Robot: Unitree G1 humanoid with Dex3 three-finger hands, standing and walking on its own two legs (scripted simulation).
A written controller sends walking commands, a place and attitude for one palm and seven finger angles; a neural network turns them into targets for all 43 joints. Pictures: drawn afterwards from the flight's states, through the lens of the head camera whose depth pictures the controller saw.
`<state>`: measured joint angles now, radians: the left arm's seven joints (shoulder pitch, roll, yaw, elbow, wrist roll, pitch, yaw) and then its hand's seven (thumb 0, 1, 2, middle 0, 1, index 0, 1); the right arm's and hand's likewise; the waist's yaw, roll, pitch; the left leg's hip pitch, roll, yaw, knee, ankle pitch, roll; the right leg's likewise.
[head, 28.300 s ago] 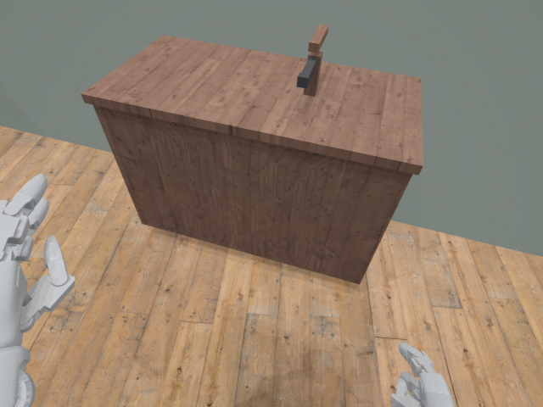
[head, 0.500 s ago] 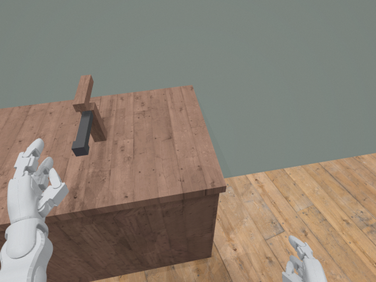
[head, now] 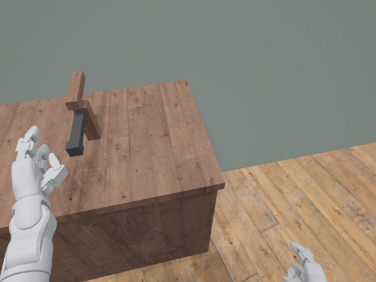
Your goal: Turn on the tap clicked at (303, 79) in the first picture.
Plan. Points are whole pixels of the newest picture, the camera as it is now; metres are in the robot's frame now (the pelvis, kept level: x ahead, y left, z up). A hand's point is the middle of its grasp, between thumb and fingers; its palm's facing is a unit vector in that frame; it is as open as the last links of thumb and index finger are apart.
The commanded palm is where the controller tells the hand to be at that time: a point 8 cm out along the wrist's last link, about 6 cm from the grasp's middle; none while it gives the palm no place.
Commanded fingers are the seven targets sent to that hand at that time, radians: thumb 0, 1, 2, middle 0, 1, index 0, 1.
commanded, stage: reach beside the lever's end, fingers flat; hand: left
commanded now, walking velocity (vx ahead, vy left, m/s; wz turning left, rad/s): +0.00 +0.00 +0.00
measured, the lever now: (75, 148) +0.37 +0.29 +0.08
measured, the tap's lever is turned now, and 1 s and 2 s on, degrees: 0 0 11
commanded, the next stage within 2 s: push the lever round in 0.80 s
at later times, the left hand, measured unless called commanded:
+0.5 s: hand (62, 155) +0.35 +0.31 +0.09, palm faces +0.50 -0.86 -0.10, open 7.8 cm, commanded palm +0.30 +0.35 +0.08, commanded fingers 0.00 0.90 0.90 -0.15 -0.15 -0.15 -0.15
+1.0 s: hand (61, 157) +0.34 +0.31 +0.08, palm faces +0.50 -0.86 -0.09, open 7.8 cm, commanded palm +0.30 +0.34 +0.08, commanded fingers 0.00 0.90 0.90 -0.15 -0.15 -0.15 -0.15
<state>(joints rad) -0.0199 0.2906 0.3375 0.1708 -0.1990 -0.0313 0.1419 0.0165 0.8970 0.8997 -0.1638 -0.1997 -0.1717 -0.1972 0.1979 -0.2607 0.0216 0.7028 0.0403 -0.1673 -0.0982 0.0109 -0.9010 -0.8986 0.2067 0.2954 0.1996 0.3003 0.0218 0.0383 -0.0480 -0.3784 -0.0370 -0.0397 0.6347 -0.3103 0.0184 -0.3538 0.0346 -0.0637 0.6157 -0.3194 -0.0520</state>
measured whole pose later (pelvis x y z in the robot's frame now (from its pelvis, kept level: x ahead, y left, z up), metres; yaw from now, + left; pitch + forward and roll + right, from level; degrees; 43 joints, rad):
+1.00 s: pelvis +0.00 +0.01 -0.01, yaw +0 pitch +7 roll -1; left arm -0.20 0.35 0.41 0.46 -0.18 -0.17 0.09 0.02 0.90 0.90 -0.15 -0.15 -0.15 -0.15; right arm 0.23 -0.26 0.01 0.70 0.03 -0.09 -0.08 0.01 -0.90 -0.90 0.21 0.30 0.20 0.30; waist -0.01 0.03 -0.07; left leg -0.49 -0.04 -0.04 0.71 -0.34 0.03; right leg -0.44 0.04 -0.06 0.66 -0.33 -0.04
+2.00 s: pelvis +0.00 +0.01 -0.01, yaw +0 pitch +6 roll -1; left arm -0.18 0.19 0.27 0.37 -0.11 -0.16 0.33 0.03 0.94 0.91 -0.15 -0.15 -0.16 -0.15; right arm 0.22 -0.25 0.00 0.71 0.02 -0.06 -0.05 0.01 -0.90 -0.90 0.21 0.30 0.20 0.30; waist 0.00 0.04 -0.08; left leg -0.47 -0.03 -0.04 0.72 -0.35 0.03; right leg -0.43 0.04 -0.07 0.67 -0.34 -0.05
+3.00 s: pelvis -0.01 +0.00 -0.01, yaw +0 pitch +8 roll -1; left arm -0.50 0.04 0.21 0.62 0.04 -0.07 0.78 0.00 0.93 0.91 -0.15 -0.15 -0.16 -0.15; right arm 0.18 -0.21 -0.02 0.76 -0.04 0.03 -0.02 0.01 -0.90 -0.90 0.21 0.30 0.20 0.30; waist -0.03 0.03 -0.11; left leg -0.53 -0.03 -0.05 0.74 -0.34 0.01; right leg -0.49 0.04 -0.08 0.70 -0.34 -0.06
